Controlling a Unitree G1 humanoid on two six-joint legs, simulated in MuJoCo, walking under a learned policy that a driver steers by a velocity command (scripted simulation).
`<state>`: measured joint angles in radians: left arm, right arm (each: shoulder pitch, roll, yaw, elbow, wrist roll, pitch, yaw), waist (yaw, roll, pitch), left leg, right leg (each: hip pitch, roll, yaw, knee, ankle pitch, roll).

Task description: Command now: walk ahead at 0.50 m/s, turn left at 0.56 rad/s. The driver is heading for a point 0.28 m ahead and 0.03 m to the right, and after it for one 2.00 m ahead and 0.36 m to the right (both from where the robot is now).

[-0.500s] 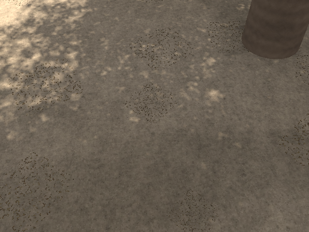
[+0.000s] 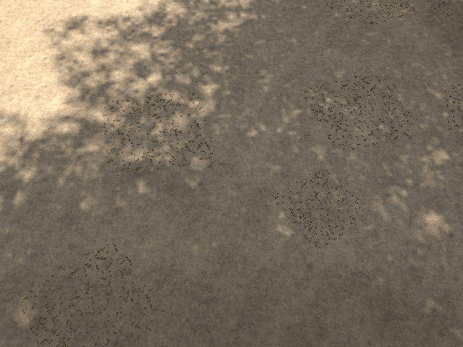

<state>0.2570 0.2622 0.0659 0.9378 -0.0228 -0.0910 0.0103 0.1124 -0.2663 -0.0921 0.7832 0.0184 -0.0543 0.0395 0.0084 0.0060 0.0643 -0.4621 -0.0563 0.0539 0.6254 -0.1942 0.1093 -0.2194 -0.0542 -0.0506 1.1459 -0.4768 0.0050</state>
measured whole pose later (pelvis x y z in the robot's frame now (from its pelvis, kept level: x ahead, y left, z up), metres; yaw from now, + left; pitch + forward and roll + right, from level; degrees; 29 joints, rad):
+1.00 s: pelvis +0.30 +0.01 +0.02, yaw -19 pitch +2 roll -2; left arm 0.17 0.34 0.09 0.70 -0.01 0.04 0.03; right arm 0.22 -0.26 -0.06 0.76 -0.01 -0.01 -0.03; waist -0.03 -0.04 0.01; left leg -0.28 0.02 -0.04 0.47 -0.23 0.00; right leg -0.54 0.12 0.14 1.09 -0.44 0.05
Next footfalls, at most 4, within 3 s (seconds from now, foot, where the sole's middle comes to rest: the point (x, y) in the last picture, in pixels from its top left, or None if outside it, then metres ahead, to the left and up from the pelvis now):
0.40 right None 0.38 -0.12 -0.76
0.84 left None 0.39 0.08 -0.76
1.18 right None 0.29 -0.13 -0.76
2.98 right None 0.33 -0.15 -0.76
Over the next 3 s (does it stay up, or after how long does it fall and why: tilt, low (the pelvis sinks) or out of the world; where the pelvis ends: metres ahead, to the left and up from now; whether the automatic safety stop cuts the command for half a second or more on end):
stays up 0.34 -0.04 0.01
